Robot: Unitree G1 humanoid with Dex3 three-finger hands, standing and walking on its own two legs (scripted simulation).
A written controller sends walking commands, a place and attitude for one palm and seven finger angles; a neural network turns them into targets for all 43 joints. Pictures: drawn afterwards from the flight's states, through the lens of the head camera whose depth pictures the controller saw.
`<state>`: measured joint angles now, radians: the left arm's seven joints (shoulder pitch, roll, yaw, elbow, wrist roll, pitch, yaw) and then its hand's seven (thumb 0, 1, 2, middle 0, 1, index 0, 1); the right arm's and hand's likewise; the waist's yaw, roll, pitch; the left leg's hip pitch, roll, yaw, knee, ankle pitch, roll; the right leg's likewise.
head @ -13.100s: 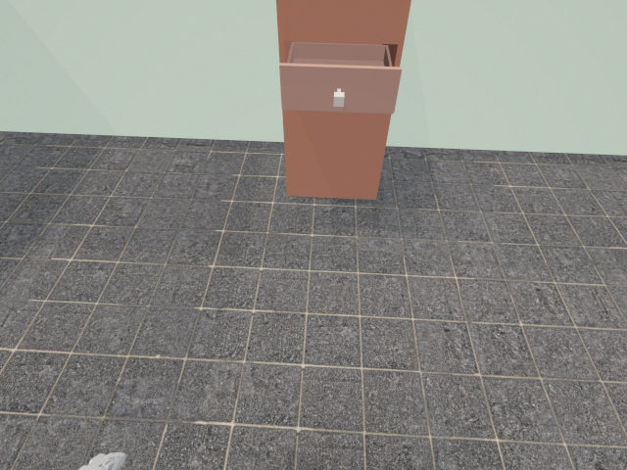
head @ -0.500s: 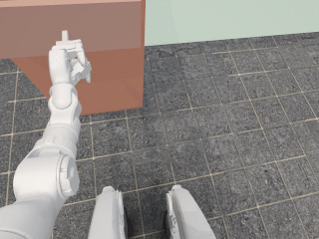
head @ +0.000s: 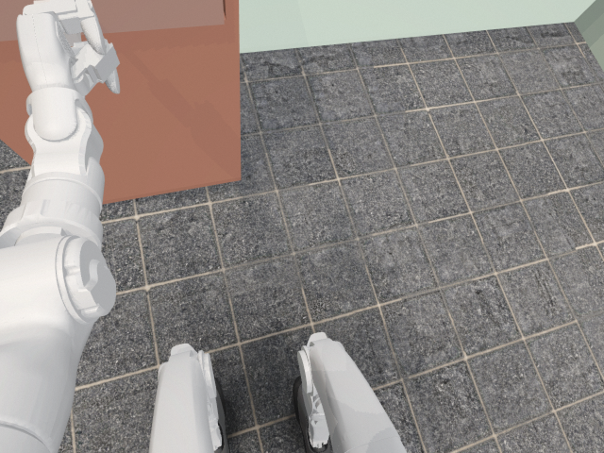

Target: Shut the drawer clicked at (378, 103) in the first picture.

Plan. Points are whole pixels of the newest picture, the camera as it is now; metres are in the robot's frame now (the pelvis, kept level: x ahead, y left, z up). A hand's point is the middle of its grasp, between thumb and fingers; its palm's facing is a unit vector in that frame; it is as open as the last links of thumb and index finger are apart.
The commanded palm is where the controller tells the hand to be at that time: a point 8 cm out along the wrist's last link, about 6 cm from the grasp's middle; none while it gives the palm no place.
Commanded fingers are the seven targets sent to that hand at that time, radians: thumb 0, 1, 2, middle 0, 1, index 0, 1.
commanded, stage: push the drawer shut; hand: left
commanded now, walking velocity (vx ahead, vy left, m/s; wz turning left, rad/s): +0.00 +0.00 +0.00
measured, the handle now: (57, 10) +0.65 +0.21 +0.05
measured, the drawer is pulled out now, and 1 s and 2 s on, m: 0.01 0.00 0.00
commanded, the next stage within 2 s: pull the fist back off the drawer in 0.32 s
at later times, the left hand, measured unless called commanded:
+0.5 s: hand (108, 40) +0.60 +0.15 +0.06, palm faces +0.14 -0.99 -0.03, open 3.2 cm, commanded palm +0.62 +0.16 +0.06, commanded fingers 0.00 0.90 0.90 -1.40 -1.60 -1.40 -1.60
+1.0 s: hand (103, 50) +0.59 +0.16 +0.05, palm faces +0.14 -0.99 -0.03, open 3.2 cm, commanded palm +0.55 +0.17 +0.06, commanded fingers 0.00 0.90 0.90 -1.40 -1.60 -1.40 -1.60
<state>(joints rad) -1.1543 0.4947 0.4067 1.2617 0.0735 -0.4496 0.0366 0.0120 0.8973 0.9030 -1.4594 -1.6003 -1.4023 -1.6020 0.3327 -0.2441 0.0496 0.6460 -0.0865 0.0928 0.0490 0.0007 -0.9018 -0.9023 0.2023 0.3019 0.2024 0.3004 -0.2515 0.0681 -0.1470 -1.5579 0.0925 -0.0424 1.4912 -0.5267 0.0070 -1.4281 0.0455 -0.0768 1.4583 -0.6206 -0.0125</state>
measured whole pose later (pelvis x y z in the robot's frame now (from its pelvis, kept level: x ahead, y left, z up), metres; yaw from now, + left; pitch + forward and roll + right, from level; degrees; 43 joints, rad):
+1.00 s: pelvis -0.01 +0.01 +0.00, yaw -1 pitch +34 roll -6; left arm -1.16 0.53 0.40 1.16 0.06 -0.33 0.03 0.01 0.88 0.89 -1.42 -1.60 -1.40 -1.60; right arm 0.39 -0.22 0.08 0.64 -0.08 0.05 0.06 0.00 -0.90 -0.90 0.20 0.30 0.20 0.30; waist -0.26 0.07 -0.13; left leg -1.59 0.10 -0.04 1.49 -0.51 0.02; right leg -1.46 0.05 -0.07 1.44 -0.59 0.00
